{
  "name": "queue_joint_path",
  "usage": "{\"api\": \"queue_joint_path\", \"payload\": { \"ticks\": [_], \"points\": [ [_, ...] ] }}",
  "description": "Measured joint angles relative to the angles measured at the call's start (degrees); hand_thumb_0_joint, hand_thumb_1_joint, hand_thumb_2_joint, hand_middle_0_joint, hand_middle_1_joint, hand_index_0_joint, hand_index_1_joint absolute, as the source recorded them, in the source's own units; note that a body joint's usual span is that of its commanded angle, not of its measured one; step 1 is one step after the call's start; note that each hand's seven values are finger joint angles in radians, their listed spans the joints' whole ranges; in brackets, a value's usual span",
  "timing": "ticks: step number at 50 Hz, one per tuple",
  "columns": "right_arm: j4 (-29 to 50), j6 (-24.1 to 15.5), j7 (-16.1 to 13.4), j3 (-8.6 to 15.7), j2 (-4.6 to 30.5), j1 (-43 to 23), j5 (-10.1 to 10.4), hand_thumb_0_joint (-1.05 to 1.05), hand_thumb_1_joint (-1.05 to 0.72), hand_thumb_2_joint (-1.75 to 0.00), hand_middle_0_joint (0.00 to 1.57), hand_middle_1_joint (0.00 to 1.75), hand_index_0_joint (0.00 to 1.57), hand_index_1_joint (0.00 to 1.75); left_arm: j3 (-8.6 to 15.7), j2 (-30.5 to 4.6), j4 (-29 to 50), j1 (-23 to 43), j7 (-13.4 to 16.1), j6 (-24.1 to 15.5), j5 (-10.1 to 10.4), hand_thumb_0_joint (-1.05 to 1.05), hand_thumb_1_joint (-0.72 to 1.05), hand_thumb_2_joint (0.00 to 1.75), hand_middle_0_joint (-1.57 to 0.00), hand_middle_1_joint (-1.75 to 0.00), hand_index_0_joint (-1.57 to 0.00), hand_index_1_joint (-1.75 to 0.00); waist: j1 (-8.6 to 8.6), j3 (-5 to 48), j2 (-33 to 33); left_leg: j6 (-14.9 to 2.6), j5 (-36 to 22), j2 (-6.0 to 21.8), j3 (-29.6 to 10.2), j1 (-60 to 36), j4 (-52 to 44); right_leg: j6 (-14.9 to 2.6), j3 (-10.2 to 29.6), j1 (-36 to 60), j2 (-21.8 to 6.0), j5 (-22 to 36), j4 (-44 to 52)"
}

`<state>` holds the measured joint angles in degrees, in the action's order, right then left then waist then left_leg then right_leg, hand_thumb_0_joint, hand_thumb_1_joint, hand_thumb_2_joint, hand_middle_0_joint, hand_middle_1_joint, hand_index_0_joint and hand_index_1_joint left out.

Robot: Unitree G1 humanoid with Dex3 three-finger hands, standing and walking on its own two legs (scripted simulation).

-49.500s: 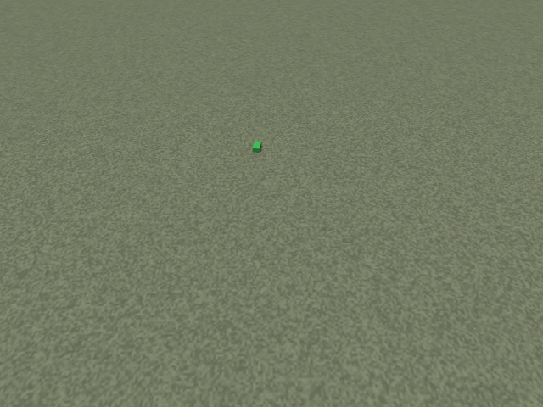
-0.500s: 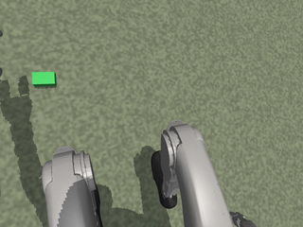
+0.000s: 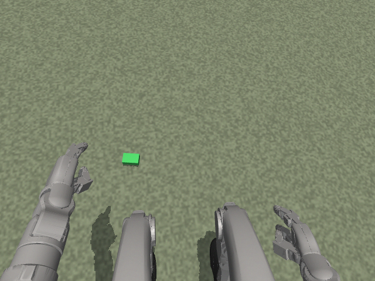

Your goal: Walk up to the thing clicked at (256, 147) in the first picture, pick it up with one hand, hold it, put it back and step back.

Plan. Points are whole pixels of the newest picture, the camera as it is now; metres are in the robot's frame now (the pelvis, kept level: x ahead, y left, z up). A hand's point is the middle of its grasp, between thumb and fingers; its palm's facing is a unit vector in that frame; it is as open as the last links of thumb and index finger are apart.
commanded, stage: home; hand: left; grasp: from above
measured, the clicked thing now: (131, 159) +0.55 +0.19 -0.52
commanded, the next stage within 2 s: none
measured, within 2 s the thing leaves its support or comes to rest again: neither
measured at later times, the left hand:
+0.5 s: hand (69, 219) +0.25 +0.17 +0.09, palm faces +0.08 -0.97 -0.22, open 7.4 cm
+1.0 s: hand (46, 240) +0.22 +0.17 +0.13, palm faces +0.09 -0.97 -0.21, open 7.4 cm
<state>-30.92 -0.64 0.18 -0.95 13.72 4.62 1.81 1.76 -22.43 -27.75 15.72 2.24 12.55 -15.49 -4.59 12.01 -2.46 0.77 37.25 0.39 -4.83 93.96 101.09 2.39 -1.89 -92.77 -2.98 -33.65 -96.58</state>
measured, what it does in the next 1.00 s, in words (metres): rises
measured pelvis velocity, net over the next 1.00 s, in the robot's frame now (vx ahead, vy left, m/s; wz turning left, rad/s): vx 0.07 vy -0.01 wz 0.04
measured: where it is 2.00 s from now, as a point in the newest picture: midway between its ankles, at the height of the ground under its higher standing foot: outside the picture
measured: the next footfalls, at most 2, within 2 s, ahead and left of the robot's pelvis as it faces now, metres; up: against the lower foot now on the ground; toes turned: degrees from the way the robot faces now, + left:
none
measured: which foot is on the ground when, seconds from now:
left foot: down 0.00-1.00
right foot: down 0.00-1.00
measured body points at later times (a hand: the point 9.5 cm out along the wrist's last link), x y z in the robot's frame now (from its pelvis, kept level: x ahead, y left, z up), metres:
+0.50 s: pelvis +0.05 -0.02 +0.16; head +0.10 -0.01 +0.61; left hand +0.24 +0.22 +0.11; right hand +0.21 -0.26 +0.08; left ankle +0.06 +0.12 -0.50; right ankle +0.09 -0.15 -0.50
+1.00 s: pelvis +0.07 -0.01 +0.18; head +0.08 -0.01 +0.63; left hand +0.21 +0.23 +0.15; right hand +0.25 -0.25 +0.12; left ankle +0.06 +0.12 -0.50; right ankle +0.09 -0.15 -0.50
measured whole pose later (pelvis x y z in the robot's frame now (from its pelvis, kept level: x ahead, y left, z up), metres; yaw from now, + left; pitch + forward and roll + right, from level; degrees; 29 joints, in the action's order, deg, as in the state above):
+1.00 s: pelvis +0.07 -0.01 +0.18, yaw +3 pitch +9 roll -2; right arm -31.0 -14.2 -10.3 -1.8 12.6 15.0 0.2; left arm 1.6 -12.6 6.6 -28.1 0.9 26.3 2.5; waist -1.5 9.0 -2.5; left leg 1.7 29.0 2.3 -4.1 38.6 58.0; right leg 1.2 -3.8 -37.5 -1.7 -26.1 -54.3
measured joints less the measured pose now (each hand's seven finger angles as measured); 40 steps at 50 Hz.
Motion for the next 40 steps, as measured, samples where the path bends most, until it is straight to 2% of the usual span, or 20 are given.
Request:
{"api": "queue_joint_path", "payload": {
  "ticks": [5, 9, 12, 16, 22, 30, 35, 40],
  "points": [
    [-0.5, -1.4, -1.8, -0.5, -0.8, 1.3, 0.4, 0.01, -0.9, -0.9, 0.2, 0.3, 0.21, 0.3, 0.6, 3.0, 5.6, -7.6, 1.2, 3.3, 7.4, 0.0, 0.9, 0.9, -0.21, -0.3, -0.21, -0.3, 0.0, -1.0, 0.2, 0.57, -1.2, 0.7, 0.2, -9.0, -7.4, -0.63, -0.3, 8.4, 0.4, 1.1, 6.7],
    [-1.3, -2.7, -3.7, -0.7, -1.1, 3.1, 0.6, 0.01, -0.9, -0.9, 0.2, 0.3, 0.21, 0.3, 1.0, 5.2, 9.7, -13.4, 2.0, 5.6, 12.0, 0.01, 0.9, 0.9, -0.21, -0.3, -0.21, -0.3, 0.05, -1.6, 0.4, 0.93, -2.3, 1.2, 0.4, -16.3, -13.4, -1.11, -0.6, 15.6, 0.8, 2.1, 12.5],
    [-1.9, -3.9, -5.3, -0.8, -1.0, 4.7, 0.7, 0.01, -0.9, -0.9, 0.2, 0.3, 0.2, 0.3, 1.6, 6.7, 12.4, -17.2, 2.4, 7.0, 14.7, 0.01, 0.9, 0.9, -0.21, -0.3, -0.2, -0.3, 0.11, -2.0, 0.5, 1.19, -3.3, 1.6, 0.3, -22.0, -18.1, -1.4, -0.9, 21.2, 1.1, 3.0, 17.0],
    [-2.0, -5.4, -7.2, -1.0, -1.0, 6.9, 0.7, 0.01, -0.9, -0.9, 0.2, 0.3, 0.2, 0.3, 2.0, 8.3, 15.9, -22.2, 2.5, 8.6, 17.2, 0.01, 0.9, 0.9, -0.21, -0.3, -0.2, -0.3, 0.13, -2.3, 0.5, 1.4, -4.7, 1.9, 0.3, -29.5, -24.2, -1.67, -1.3, 28.8, 1.4, 4.2, 23.2],
    [-1.1, -7.5, -9.2, -1.1, -0.8, 9.7, 0.4, 0.02, -0.9, -0.9, 0.2, 0.3, 0.2, 0.3, 1.6, 9.5, 22.6, -30.4, 2.2, 10.8, 19.0, 0.01, 0.9, 0.9, -0.2, -0.3, -0.2, -0.3, 0.38, -2.5, 0.2, 1.45, -6.7, 2.3, 0.4, -40.2, -32.9, -1.77, -1.7, 39.7, 1.7, 6.2, 32.0],
    [1.0, -9.9, -10.6, -1.0, -0.8, 11.5, -0.1, 0.02, -0.9, -0.9, 0.2, 0.3, 0.2, 0.3, 0.2, 9.9, 32.1, -41.4, 1.0, 12.8, 19.2, 0.01, 0.91, 0.9, -0.2, -0.3, -0.2, -0.3, 1.58, -1.8, -0.6, 1.18, -8.5, 2.4, 0.9, -50.8, -41.2, -1.54, -1.7, 50.4, 1.8, 8.0, 40.4],
    [1.4, -11.3, -10.9, -1.1, -1.0, 10.9, -0.6, 0.02, -0.9, -0.9, 0.2, 0.3, 0.2, 0.3, -0.2, 9.7, 34.9, -44.6, -0.1, 13.7, 18.9, 0.01, 0.91, 0.9, -0.2, -0.3, -0.2, -0.3, 2.46, -1.7, -0.9, 1.01, -8.8, 2.2, 0.9, -53.9, -43.2, -1.36, -1.8, 53.7, 1.5, 8.2, 42.4],
    [1.3, -12.9, -10.8, -1.1, -1.2, 10.0, -1.1, 0.02, -0.9, -0.9, 0.2, 0.3, 0.2, 0.3, -0.1, 9.8, 34.9, -44.8, -1.0, 14.0, 18.6, 0.01, 0.91, 0.9, -0.2, -0.3, -0.2, -0.3, 3.11, -2.3, -0.6, 0.95, -8.7, 1.9, 0.8, -55.0, -43.6, -1.25, -1.9, 54.8, 1.2, 8.0, 42.7]
  ]
}}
